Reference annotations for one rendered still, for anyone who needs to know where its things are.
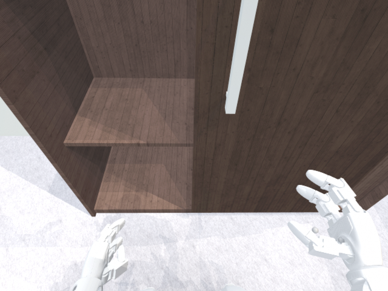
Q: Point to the handle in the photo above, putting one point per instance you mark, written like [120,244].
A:
[242,41]

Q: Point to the wardrobe door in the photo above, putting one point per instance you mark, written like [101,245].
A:
[372,180]
[314,96]

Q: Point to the robot right forearm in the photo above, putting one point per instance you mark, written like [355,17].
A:
[368,278]

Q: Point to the robot left hand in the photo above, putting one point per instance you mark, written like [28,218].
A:
[98,262]

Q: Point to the robot right hand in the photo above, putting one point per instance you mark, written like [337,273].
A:
[361,246]

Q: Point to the robot left forearm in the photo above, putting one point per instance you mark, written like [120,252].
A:
[88,284]

